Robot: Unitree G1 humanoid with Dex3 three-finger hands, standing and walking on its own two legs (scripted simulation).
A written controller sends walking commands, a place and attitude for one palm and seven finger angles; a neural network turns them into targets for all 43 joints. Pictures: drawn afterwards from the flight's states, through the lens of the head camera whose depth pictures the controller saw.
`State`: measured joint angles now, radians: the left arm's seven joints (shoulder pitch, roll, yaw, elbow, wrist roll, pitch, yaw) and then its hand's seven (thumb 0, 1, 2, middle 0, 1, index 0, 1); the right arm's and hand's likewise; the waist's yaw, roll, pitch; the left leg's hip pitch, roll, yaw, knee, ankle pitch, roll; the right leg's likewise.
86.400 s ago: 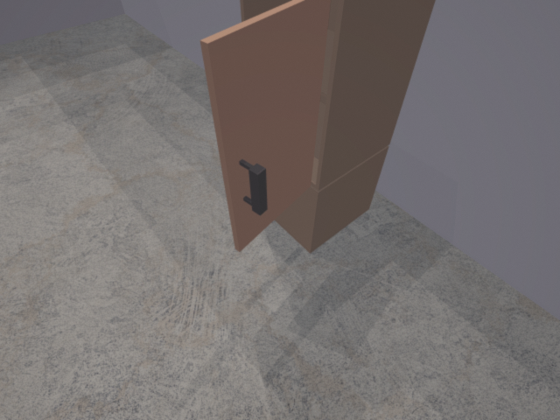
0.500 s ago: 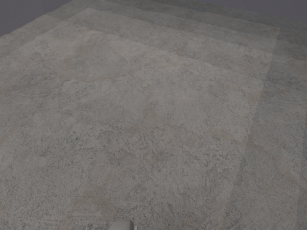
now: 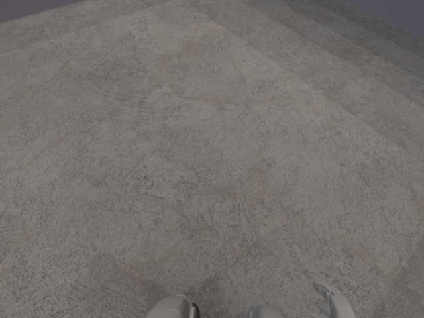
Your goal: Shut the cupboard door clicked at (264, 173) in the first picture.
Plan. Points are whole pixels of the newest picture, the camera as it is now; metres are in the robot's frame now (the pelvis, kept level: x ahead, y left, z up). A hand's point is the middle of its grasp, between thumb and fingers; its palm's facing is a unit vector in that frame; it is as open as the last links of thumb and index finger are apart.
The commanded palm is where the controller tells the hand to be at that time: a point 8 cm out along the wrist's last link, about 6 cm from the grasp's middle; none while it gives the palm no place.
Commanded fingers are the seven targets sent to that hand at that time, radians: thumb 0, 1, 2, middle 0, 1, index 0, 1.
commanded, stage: turn to face it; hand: left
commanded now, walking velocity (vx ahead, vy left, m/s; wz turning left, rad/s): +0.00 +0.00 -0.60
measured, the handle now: out of the picture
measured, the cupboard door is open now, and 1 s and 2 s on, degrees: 6 6 6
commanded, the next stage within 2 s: none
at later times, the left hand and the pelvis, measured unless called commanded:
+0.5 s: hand (160, 288) +0.18 +0.13 -0.15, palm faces -0.23 -0.95 -0.23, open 7.4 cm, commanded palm none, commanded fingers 0.00 0.90 0.90 -0.20 -0.30 -0.20 -0.30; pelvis +0.07 -0.04 +0.01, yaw -16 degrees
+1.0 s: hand (161, 230) +0.30 +0.15 -0.16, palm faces -0.46 -0.86 -0.21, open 7.4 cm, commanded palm none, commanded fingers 0.00 0.90 0.90 -0.20 -0.30 -0.20 -0.30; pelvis +0.12 +0.00 +0.02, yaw -32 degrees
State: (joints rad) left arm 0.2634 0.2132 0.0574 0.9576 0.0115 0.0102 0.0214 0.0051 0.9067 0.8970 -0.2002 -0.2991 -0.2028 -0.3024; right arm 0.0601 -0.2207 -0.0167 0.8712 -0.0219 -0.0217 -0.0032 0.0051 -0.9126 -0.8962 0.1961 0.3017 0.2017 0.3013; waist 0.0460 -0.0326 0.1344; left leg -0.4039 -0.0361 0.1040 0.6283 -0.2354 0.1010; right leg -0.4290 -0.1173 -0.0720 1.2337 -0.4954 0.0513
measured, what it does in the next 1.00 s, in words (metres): walks ahead, turning right: right foot, then left foot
